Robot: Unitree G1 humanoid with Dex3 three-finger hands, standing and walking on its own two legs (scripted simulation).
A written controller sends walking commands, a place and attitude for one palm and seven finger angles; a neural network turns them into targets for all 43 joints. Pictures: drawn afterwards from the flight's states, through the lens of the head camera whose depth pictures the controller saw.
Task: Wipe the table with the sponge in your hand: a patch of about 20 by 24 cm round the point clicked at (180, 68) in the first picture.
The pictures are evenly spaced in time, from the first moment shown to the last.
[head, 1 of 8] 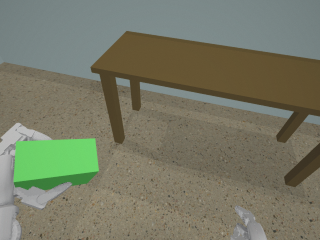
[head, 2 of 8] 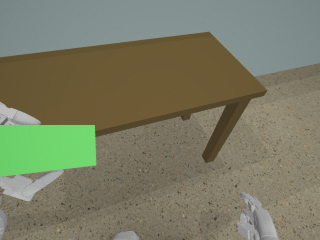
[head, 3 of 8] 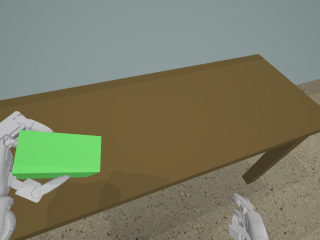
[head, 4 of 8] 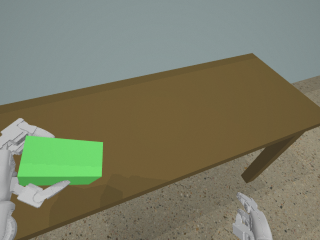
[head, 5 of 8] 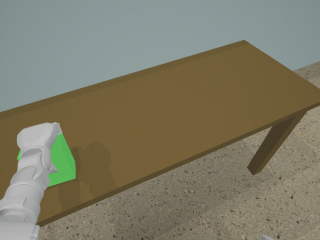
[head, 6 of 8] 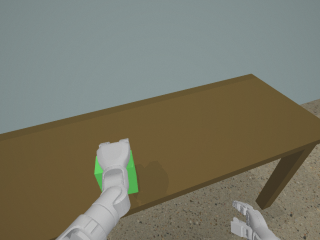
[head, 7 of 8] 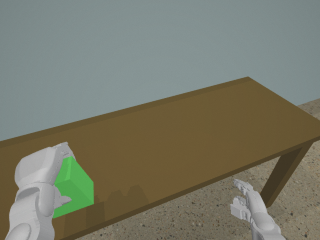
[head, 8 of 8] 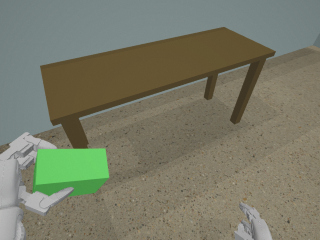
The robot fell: no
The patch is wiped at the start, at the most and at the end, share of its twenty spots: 0.00 1.00 1.00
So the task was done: yes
